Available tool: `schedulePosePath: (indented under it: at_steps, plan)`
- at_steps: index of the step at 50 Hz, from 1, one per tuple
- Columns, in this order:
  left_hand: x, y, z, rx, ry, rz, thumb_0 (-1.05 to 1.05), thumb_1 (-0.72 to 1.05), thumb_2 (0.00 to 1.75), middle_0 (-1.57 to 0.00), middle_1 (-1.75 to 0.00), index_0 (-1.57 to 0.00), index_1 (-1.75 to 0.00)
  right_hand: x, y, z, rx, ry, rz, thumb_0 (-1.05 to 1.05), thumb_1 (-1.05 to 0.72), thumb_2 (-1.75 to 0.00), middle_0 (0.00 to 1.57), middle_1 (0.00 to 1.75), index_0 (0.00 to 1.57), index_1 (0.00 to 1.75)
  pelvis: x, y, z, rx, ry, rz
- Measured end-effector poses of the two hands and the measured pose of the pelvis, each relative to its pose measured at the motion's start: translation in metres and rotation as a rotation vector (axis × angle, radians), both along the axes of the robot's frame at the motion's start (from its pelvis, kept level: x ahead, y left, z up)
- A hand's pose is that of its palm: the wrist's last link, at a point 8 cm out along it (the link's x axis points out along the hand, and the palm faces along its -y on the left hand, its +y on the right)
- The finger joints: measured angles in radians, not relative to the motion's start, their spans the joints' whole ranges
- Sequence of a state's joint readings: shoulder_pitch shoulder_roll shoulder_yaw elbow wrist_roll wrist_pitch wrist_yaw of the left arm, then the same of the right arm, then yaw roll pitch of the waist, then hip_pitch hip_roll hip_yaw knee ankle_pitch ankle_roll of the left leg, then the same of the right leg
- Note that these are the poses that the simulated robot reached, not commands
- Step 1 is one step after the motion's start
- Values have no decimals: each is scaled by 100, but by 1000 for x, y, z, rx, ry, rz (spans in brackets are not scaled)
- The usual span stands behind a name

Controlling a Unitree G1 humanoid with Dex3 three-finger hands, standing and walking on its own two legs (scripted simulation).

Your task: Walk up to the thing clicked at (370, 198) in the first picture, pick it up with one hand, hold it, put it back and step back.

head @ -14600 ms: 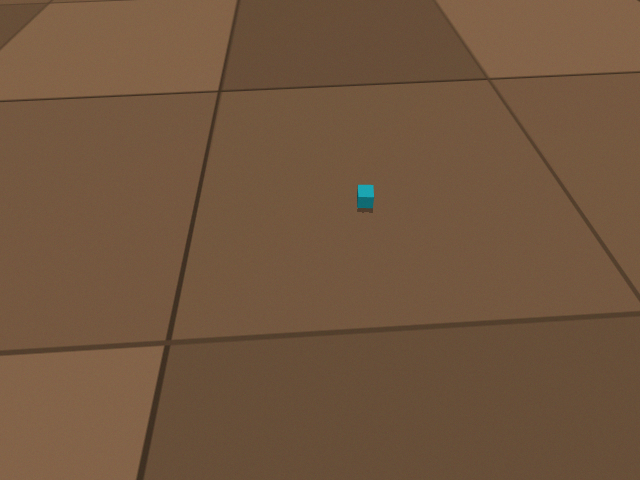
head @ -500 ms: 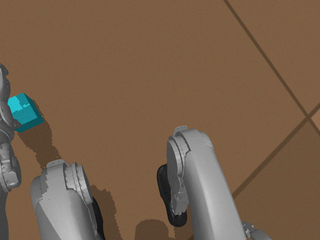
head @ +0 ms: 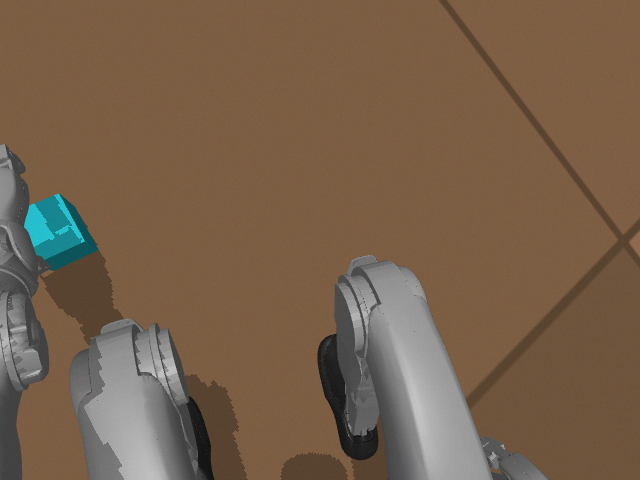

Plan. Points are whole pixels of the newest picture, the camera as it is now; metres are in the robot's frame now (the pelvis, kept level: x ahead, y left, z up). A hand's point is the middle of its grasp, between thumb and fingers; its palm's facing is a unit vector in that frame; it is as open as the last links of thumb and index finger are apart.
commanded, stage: rest palm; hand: left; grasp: from above
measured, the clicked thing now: (56, 233) +0.48 +0.28 -0.29
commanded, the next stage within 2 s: close in 0.90 s
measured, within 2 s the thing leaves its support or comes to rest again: neither
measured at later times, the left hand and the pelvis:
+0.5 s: hand (47, 229) +0.47 +0.28 -0.25, palm faces -0.39 -0.19 -0.90, open 14.1 cm; pelvis +0.00 +0.01 -0.02, yaw -4 degrees
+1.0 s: hand (49, 236) +0.47 +0.28 -0.26, palm faces -0.41 -0.19 -0.89, open 13.9 cm; pelvis +0.00 +0.01 -0.02, yaw -5 degrees
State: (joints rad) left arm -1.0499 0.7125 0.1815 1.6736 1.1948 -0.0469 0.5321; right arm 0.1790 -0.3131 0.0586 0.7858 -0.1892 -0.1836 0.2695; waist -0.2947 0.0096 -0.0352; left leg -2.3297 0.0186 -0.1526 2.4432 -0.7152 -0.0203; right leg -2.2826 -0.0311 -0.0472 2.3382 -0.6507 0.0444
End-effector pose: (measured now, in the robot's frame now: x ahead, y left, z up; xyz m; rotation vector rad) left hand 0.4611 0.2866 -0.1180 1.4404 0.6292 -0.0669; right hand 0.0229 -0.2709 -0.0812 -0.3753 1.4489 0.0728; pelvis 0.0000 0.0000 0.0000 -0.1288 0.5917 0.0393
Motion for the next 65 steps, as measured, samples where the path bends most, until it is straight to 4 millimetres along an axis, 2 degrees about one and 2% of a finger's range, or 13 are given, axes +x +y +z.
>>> schedulePosePath:
  at_steps: [4, 10, 14, 21, 27, 33, 38, 52, 65]
  plan:
    - [-5, 4, -12, -14, 42, 19, 0, -54, 105, -18, -86, -13, -91, 3, -4, 2, -16, -13, 34, 0, -90, -90, 20, 30, 20, 30, -3, 0, -3, -4, -14, 1]
    - [-4, 1, -39, -32, 51, -17, 0, -54, 102, -17, -86, -13, -91, -8, -4, 7, -35, 34, 73, 0, -90, -90, 20, 30, 20, 30, -3, 0, -10, -13, -35, -5]
    - [3, -4, -55, -47, 18, -32, 0, -53, 101, -18, -86, -14, -90, -19, 0, 10, -36, 75, 83, 0, -90, -90, 20, 30, 20, 30, -1, 1, -15, -27, -44, -13]
    - [15, -8, -69, -27, -20, -8, 0, -52, 100, -19, -83, -14, -88, -30, 13, 11, 6, 126, 84, 0, -91, -90, 20, 30, 20, 30, 3, 4, -19, -47, -41, -24]
    - [17, -6, -76, -27, -7, 36, 0, -52, 99, -18, -83, -14, -88, -33, 23, 7, 53, 126, 83, 0, -91, -90, 20, 30, 20, 30, 5, 6, -20, -60, -49, -31]
    - [10, -1, -79, -34, 15, 50, 0, -53, 99, -16, -85, -12, -89, -32, 29, 5, 75, 117, 92, 0, -91, -91, 20, 30, 20, 30, 3, 7, -20, -66, -59, -33]
    - [6, 2, -80, -43, 32, 36, 0, -53, 99, -16, -86, -12, -90, -31, 29, 8, 70, 108, 120, 0, -91, -91, 20, 30, 20, 30, 1, 7, -21, -72, -75, -32]
    - [10, -5, -87, -35, -6, -5, 0, -47, 95, -19, -85, -16, -88, -30, 25, 26, 30, 88, 178, 0, -91, -91, 20, 30, 20, 30, -4, 11, -22, -97, -106, -39]
    - [15, -6, -92, -25, 10, 37, -1, -32, 81, -31, -78, -29, -79, -33, 31, 27, 63, 87, 182, 0, -91, -91, 20, 30, 20, 30, -5, 12, -20, -103, -109, -44]
